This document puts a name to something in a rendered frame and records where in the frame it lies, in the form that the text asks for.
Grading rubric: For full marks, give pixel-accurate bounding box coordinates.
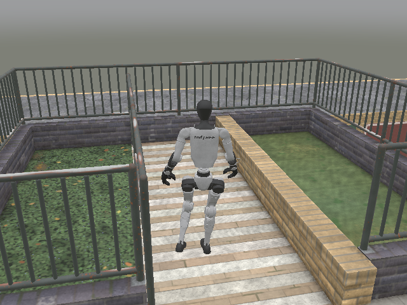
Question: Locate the right robot upper arm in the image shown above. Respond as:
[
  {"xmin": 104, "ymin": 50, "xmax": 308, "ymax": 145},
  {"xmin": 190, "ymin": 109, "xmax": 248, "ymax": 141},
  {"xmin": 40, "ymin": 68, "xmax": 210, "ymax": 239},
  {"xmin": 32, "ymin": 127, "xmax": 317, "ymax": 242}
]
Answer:
[{"xmin": 217, "ymin": 128, "xmax": 235, "ymax": 161}]

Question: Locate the robot right hand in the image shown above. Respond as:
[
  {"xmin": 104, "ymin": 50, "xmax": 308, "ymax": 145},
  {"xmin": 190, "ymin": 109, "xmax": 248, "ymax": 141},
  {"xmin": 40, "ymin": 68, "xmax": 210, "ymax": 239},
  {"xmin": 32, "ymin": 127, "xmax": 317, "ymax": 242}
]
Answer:
[{"xmin": 223, "ymin": 168, "xmax": 238, "ymax": 178}]

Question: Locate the left robot forearm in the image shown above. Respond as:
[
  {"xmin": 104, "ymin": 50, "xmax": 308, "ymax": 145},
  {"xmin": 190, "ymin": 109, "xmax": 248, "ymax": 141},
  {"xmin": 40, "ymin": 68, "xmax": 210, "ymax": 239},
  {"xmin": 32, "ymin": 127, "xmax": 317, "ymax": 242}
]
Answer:
[{"xmin": 163, "ymin": 152, "xmax": 177, "ymax": 175}]

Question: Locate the right robot forearm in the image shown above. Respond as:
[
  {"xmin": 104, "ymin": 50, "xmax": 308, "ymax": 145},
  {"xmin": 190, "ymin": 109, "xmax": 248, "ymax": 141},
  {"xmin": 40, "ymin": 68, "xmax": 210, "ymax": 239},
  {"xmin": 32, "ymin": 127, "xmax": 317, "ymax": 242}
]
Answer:
[{"xmin": 228, "ymin": 152, "xmax": 237, "ymax": 170}]

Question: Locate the robot right foot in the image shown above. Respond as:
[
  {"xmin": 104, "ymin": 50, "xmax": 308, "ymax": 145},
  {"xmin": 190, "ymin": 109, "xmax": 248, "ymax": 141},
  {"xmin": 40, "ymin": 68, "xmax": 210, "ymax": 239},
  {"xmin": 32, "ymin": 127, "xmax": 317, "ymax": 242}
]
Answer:
[{"xmin": 200, "ymin": 238, "xmax": 211, "ymax": 254}]

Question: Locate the left robot upper arm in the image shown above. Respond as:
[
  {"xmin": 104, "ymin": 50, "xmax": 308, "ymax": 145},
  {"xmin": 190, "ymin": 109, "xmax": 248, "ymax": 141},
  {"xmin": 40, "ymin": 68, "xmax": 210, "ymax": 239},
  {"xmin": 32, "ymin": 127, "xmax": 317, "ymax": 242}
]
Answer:
[{"xmin": 172, "ymin": 127, "xmax": 191, "ymax": 162}]

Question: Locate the robot right shin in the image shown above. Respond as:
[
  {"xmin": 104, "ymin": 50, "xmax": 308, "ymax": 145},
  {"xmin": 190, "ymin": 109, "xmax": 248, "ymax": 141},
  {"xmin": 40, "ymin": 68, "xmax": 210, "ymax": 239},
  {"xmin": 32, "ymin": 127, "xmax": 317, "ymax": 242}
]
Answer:
[{"xmin": 204, "ymin": 207, "xmax": 216, "ymax": 246}]

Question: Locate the robot left hand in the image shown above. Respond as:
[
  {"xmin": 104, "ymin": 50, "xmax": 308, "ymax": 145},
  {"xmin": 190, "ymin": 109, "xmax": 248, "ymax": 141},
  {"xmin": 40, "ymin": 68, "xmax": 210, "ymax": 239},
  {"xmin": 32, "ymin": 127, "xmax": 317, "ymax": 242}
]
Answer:
[{"xmin": 161, "ymin": 172, "xmax": 176, "ymax": 186}]

